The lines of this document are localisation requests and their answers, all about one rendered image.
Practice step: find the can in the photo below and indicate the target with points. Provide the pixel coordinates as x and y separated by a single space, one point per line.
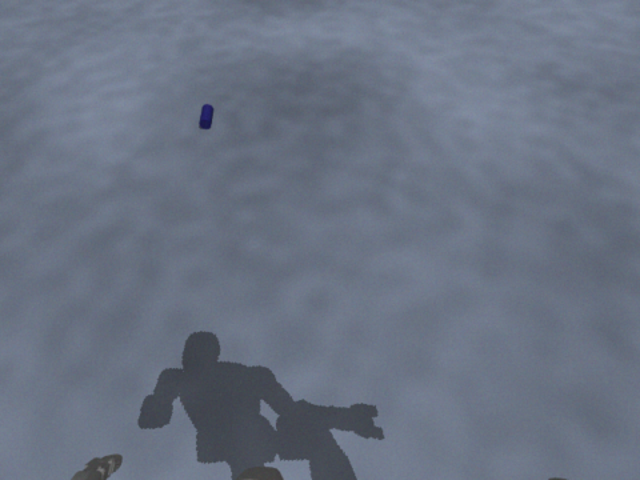
206 116

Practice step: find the left robot hand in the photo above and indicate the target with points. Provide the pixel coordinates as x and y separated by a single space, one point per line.
99 468

